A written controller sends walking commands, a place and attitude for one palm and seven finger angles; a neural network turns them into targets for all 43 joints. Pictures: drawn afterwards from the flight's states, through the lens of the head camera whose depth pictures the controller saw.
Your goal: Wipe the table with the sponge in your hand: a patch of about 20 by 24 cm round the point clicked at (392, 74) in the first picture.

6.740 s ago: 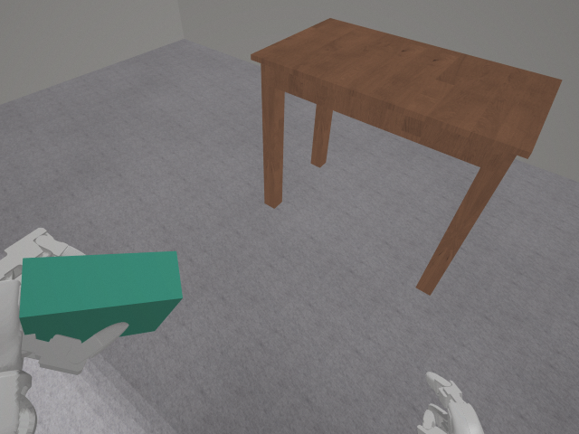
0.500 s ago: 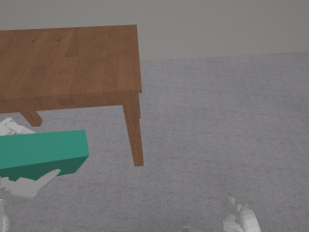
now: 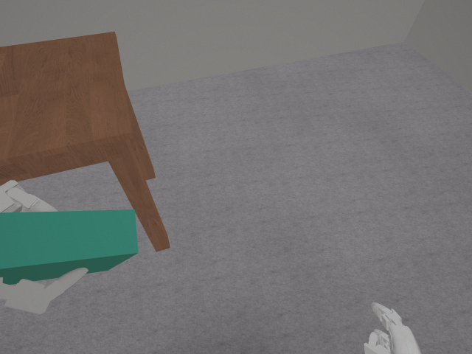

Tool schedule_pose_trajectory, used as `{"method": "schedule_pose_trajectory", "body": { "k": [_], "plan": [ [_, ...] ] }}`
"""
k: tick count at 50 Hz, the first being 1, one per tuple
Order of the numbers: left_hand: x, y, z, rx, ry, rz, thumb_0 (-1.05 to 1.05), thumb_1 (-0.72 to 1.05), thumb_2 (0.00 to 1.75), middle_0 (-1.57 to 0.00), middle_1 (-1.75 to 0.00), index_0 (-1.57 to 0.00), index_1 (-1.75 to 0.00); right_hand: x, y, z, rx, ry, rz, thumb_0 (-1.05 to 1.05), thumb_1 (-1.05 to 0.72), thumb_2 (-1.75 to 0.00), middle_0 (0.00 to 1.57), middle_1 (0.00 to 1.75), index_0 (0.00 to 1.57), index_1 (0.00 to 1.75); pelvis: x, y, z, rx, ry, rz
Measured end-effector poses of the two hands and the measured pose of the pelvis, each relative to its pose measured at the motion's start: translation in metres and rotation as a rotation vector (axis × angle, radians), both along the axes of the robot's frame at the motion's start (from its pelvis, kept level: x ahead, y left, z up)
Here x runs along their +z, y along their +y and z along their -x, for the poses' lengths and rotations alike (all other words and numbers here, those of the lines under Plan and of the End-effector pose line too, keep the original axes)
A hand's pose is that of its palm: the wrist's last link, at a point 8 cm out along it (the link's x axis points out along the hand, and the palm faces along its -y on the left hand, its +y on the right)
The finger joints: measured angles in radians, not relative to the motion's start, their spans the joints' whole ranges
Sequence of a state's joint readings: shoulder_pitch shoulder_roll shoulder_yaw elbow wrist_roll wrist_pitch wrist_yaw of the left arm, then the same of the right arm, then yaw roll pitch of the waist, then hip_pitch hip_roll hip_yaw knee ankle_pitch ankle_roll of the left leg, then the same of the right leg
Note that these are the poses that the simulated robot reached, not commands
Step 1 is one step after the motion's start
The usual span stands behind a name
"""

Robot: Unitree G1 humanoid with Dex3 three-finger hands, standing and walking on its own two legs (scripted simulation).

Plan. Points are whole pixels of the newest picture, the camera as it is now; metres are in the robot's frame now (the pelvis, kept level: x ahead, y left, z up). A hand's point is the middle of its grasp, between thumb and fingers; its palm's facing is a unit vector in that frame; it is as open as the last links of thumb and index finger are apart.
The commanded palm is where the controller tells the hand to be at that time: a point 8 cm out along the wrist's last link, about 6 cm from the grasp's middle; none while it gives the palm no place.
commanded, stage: take the last steps up to it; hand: left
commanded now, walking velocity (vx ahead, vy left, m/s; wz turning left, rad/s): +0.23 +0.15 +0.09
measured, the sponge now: (84, 246) +0.23 +0.20 +0.14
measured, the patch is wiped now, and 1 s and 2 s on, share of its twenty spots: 0.00 0.00 0.00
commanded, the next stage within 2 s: come to a stop and stand still in 1.16 s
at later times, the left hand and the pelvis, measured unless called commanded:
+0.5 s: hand (36, 244) +0.22 +0.24 +0.16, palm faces +0.37 -0.80 -0.47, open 9.5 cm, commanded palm +0.16 +0.30 +0.17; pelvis +0.02 +0.01 +0.00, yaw +3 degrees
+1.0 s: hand (28, 168) +0.32 +0.29 +0.17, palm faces +0.38 -0.76 -0.53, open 9.5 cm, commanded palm +0.26 +0.35 +0.17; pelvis +0.11 +0.06 -0.02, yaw +3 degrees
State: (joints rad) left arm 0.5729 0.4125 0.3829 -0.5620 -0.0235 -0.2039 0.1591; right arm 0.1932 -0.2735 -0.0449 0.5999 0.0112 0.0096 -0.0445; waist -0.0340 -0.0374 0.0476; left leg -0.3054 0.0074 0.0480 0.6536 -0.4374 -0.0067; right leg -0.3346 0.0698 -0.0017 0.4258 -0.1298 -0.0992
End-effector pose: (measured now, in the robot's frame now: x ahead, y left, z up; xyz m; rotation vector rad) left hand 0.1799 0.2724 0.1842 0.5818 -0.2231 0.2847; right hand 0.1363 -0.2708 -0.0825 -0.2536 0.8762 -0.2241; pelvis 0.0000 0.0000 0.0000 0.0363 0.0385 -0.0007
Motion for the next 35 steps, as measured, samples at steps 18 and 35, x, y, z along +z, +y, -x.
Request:
{"method": "schedule_pose_trajectory", "body": {
  "k": [18,35],
  "plan": [
    [-0.014,0.012,0.011,0.129,-0.082,0.056,-0.01,-0.43,1.0,-0.81,-1.35,-0.81,-1.35,-0.038,0.069,-0.019,0.132,-0.054,-0.173,0.01,-0.91,-0.9,0.2,0.3,0.2,0.3,-0.016,0.0,-0.005,0.06,-0.061,0.038],
    [0.001,0.069,-0.039,0.071,-0.104,-0.032,-0.01,-0.43,1.0,-0.81,-1.35,-0.81,-1.35,-0.015,0.075,-0.07,0.043,-0.044,-0.013,0.01,-0.91,-0.9,0.2,0.3,0.2,0.3,-0.013,0.056,-0.052,0.032,-0.026,0.001]
  ]
}}
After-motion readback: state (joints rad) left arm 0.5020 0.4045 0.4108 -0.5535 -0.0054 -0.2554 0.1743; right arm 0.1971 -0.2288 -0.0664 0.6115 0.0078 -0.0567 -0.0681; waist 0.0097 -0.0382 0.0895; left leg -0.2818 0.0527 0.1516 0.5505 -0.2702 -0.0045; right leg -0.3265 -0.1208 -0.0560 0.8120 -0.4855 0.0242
